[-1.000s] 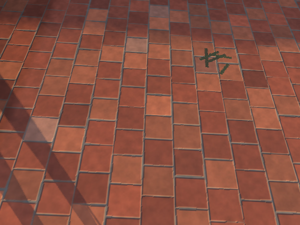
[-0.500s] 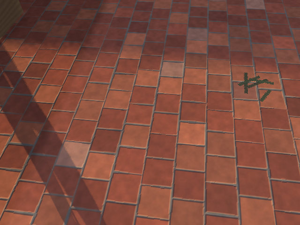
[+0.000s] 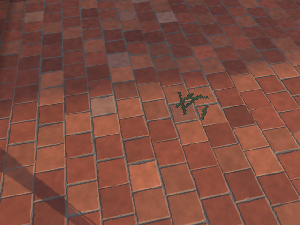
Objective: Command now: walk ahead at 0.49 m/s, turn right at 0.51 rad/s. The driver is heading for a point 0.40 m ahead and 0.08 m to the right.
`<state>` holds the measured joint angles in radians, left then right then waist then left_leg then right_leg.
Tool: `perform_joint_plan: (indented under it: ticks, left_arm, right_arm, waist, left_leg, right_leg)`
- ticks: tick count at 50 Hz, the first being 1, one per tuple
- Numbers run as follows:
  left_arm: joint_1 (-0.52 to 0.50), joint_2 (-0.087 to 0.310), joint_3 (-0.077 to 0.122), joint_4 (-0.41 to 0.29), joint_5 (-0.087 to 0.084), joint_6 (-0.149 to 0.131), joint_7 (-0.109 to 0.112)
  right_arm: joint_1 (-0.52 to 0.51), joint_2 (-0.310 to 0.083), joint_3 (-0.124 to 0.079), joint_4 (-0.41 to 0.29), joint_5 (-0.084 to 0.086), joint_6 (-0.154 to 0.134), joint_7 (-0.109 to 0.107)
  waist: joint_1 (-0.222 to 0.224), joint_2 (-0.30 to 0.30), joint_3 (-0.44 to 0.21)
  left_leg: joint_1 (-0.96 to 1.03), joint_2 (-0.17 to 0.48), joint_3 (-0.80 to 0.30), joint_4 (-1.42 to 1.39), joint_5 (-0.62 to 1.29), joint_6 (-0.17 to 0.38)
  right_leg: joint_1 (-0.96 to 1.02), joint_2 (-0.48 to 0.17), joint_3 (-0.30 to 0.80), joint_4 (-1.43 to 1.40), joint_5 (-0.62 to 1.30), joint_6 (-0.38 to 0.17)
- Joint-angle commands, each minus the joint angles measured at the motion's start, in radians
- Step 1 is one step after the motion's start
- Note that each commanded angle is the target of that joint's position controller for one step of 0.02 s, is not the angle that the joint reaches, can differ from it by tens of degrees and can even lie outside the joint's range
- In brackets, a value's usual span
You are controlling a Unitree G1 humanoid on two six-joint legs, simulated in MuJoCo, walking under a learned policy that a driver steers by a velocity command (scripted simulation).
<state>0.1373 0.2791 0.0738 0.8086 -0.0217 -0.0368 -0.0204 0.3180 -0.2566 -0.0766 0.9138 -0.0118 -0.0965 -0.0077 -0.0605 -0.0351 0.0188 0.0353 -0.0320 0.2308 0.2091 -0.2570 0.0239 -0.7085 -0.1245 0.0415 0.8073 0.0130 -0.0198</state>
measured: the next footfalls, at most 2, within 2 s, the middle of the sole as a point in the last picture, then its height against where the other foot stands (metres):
right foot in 0.16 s outside the picture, level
left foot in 0.62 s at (148, 217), level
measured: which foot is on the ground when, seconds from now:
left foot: down 0.00-0.18, up 0.20-0.60, down 0.62-1.00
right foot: up 0.00-0.14, down 0.16-0.64, up 0.66-0.86, down 0.88-1.00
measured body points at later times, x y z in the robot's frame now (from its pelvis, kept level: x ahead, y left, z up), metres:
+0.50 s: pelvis +0.27 -0.06 +0.00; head +0.31 -0.09 +0.45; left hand +0.43 +0.19 -0.10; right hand +0.39 -0.36 -0.10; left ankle +0.47 +0.07 -0.69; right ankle +0.23 -0.12 -0.74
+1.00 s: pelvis +0.39 -0.07 -0.01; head +0.40 -0.08 +0.44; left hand +0.53 +0.17 -0.14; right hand +0.45 -0.34 -0.14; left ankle +0.49 +0.03 -0.74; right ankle +0.33 -0.20 -0.74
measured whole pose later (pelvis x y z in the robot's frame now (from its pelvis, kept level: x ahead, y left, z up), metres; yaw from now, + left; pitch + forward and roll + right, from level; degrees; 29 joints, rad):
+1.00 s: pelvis +0.39 -0.07 -0.01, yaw -16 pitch +0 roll +1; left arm 0.26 0.24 0.04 0.89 0.02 0.02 0.03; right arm 0.14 -0.22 -0.02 0.85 -0.02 -0.01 0.00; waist 0.00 0.01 0.02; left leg -0.35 0.00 0.02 0.51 -0.16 0.00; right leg -0.23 -0.03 0.04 0.57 -0.34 0.03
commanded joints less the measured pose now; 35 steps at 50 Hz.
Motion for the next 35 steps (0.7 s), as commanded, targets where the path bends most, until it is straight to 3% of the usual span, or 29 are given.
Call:
perform_joint_plan:
  ticks: [1,3,5,6,7,8,9,10,11,12,13,14,15,18,20,23,26,28,30,31,32,33,34,35]
  left_arm:
    - [-0.127,0.019,-0.012,-0.106,0.001,-0.013,-0.024]
    - [-0.161,0.026,-0.012,-0.138,-0.001,-0.013,-0.037]
    - [-0.137,0.057,0.002,-0.157,-0.004,-0.01,-0.045]
    - [-0.082,0.083,0.016,-0.154,-0.007,-0.006,-0.045]
    - [0.033,0.124,0.039,-0.132,-0.011,-0.004,-0.042]
    - [0.203,0.186,0.075,-0.089,-0.012,0.0,-0.027]
    - [0.299,0.281,0.099,-0.065,-0.011,0.013,-0.003]
    - [0.247,0.332,0.098,-0.103,-0.006,-0.003,-0.011]
    - [0.268,0.237,0.07,-0.11,0.003,-0.014,-0.019]
    - [0.232,0.197,0.059,-0.103,0.006,-0.026,-0.018]
    - [0.159,0.164,0.049,-0.114,0.002,-0.034,-0.018]
    - [0.082,0.125,0.036,-0.132,0.01,-0.036,-0.013]
    - [0.044,0.109,0.028,-0.152,0.025,-0.036,-0.007]
    - [0.053,0.139,0.033,-0.14,0.025,-0.04,0.009]
    - [0.065,0.148,0.034,-0.127,0.022,-0.034,0.023]
    - [0.091,0.138,0.028,-0.111,0.015,-0.015,0.036]
    - [0.119,0.132,0.02,-0.086,0.021,-0.005,0.038]
    - [0.113,0.122,0.015,-0.074,0.023,-0.002,0.037]
    - [0.087,0.111,0.008,-0.067,0.018,0.002,0.038]
    - [0.108,0.1,0.005,-0.067,0.026,-0.001,0.039]
    - [0.176,0.076,-0.003,-0.072,0.045,-0.01,0.037]
    - [0.277,0.044,-0.016,-0.041,0.035,-0.011,0.038]
    - [0.225,0.101,-0.008,-0.045,0.025,0.003,0.034]
    - [0.175,0.129,0.002,-0.056,0.015,0.024,0.035]
  right_arm:
    - [-0.023,-0.169,-0.037,-0.061,0.012,-0.002,-0.01]
    - [0.0,-0.183,-0.042,-0.054,0.023,0.015,-0.01]
    - [-0.012,-0.212,-0.049,-0.062,0.029,0.031,-0.014]
    - [-0.02,-0.228,-0.052,-0.067,0.033,0.041,-0.017]
    - [-0.032,-0.24,-0.054,-0.073,0.035,0.05,-0.02]
    - [-0.045,-0.232,-0.047,-0.081,0.037,0.052,-0.022]
    - [-0.008,-0.139,-0.017,-0.106,-0.003,0.04,-0.02]
    - [0.044,-0.054,0.014,-0.165,0.005,-0.001,-0.007]
    - [-0.103,-0.155,-0.005,-0.186,0.047,-0.039,0.007]
    - [-0.158,-0.161,-0.006,-0.209,0.068,-0.055,0.012]
    - [-0.15,-0.15,-0.004,-0.195,0.048,-0.059,0.004]
    - [-0.132,-0.164,-0.014,-0.178,0.024,-0.05,-0.003]
    - [-0.103,-0.172,-0.019,-0.168,0.017,-0.033,-0.002]
    - [-0.078,-0.131,-0.013,-0.169,0.001,0.005,-0.006]
    - [-0.122,-0.103,-0.001,-0.187,-0.003,0.014,-0.009]
    - [-0.207,-0.087,0.012,-0.203,0.003,0.008,0.003]
    - [-0.249,-0.104,0.009,-0.212,0.008,0.001,0.02]
    - [-0.25,-0.128,0.001,-0.216,-0.001,-0.005,0.028]
    - [-0.184,-0.141,-0.008,-0.195,-0.014,-0.014,0.031]
    - [-0.149,-0.174,-0.015,-0.187,-0.024,-0.02,0.026]
    - [-0.127,-0.218,-0.018,-0.197,-0.043,-0.022,0.02]
    - [-0.091,-0.156,-0.001,-0.185,-0.045,-0.006,0.016]
    - [-0.067,-0.091,0.017,-0.171,-0.017,0.008,0.021]
    - [-0.088,-0.087,0.025,-0.165,-0.001,0.02,0.026]
  waist:
    - [-0.011,0.047,0.099]
    - [-0.012,0.059,0.099]
    - [0.024,0.098,0.049]
    - [0.063,0.124,0.001]
    - [0.13,0.135,-0.063]
    - [0.221,0.113,-0.149]
    - [0.207,-0.084,-0.229]
    - [0.109,-0.223,-0.378]
    - [0.189,-0.06,-0.359]
    - [0.174,-0.039,-0.221]
    - [0.118,0.054,-0.136]
    - [0.075,0.047,-0.087]
    - [0.045,0.025,-0.073]
    - [0.022,0.024,-0.069]
    - [0.033,-0.002,-0.067]
    - [0.083,-0.035,-0.09]
    - [0.109,-0.049,-0.095]
    - [0.101,-0.057,-0.086]
    - [0.052,-0.051,-0.092]
    - [0.046,-0.008,-0.125]
    - [0.082,0.1,-0.214]
    - [0.081,0.249,-0.334]
    - [0.043,0.265,-0.34]
    - [0.042,0.182,-0.283]
  left_leg:
    - [-0.036,0.307,-0.054,-0.093,0.322,0.132]
    - [0.042,0.325,-0.031,-0.041,0.422,0.12]
    - [0.088,0.33,-0.002,0.072,0.749,0.1]
    - [0.1,0.328,0.007,0.174,0.924,0.089]
    - [0.077,0.314,0.018,0.338,1.017,0.074]
    - [-0.048,0.274,0.037,0.573,0.927,0.035]
    - [-0.348,0.203,0.026,0.905,0.271,-0.012]
    - [-0.714,-0.014,-0.183,1.21,-0.354,-0.057]
    - [-0.828,0.033,-0.333,1.242,-0.302,-0.03]
    - [-0.874,0.072,-0.321,1.187,-0.213,-0.006]
    - [-0.819,0.122,-0.321,1.095,-0.138,-0.003]
    - [-0.741,0.153,-0.315,1.018,-0.098,-0.015]
    - [-0.665,0.17,-0.313,0.997,-0.083,-0.027]
    - [-0.594,0.155,-0.269,0.879,-0.031,-0.073]
    - [-0.59,0.136,-0.249,0.741,0.081,-0.088]
    - [-0.525,0.096,-0.231,0.502,0.308,-0.082]
    - [-0.505,0.078,-0.249,0.393,0.365,-0.065]
    - [-0.51,0.071,-0.258,0.346,0.294,-0.034]
    - [-0.423,0.055,-0.243,0.241,0.334,0.005]
    - [-0.298,0.097,-0.278,0.216,0.652,0.034]
    - [-0.089,0.228,-0.395,0.296,1.021,0.112]
    - [0.066,0.375,-0.556,0.306,1.117,0.272]
    - [0.055,0.413,-0.653,0.247,0.986,0.317]
    - [-0.002,0.389,-0.65,0.215,0.738,0.286]
  right_leg:
    - [-0.02,0.001,-0.048,-0.108,0.032,-0.016]
    - [-0.023,0.02,-0.081,-0.152,-0.032,-0.038]
    - [0.073,0.081,-0.137,-0.166,-0.128,-0.074]
    - [0.159,0.122,-0.166,-0.159,-0.184,-0.096]
    - [0.309,0.166,-0.182,-0.176,-0.212,-0.125]
    - [0.576,0.198,-0.158,-0.249,-0.151,-0.166]
    - [0.872,0.004,0.151,-0.238,-0.109,-0.227]
    - [1.125,-0.207,0.772,-0.429,-0.357,-0.444]
    - [1.116,-0.206,0.762,-0.532,-0.382,-0.387]
    - [0.999,-0.177,0.613,-0.534,-0.318,-0.347]
    - [0.834,-0.13,0.49,-0.53,-0.209,-0.312]
    - [0.698,-0.099,0.382,-0.53,-0.025,-0.291]
    - [0.607,-0.079,0.315,-0.538,0.136,-0.282]
    - [0.485,-0.043,0.167,-0.538,0.474,-0.274]
    - [0.465,-0.002,0.089,-0.531,0.529,-0.244]
    - [0.488,0.041,0.034,-0.509,0.439,-0.189]
    - [0.557,-0.003,0.083,-0.475,0.34,-0.181]
    - [0.608,-0.036,0.13,-0.415,0.327,-0.173]
    - [0.623,-0.02,0.145,-0.312,0.313,-0.138]
    - [0.593,0.041,0.122,-0.228,0.271,-0.094]
    - [0.475,0.122,0.094,-0.089,0.027,-0.045]
    - [0.36,0.171,0.077,0.093,-0.38,0.019]
    - [0.297,0.168,0.087,0.202,-0.713,0.054]
    - [0.254,0.14,0.104,0.246,-0.74,0.066]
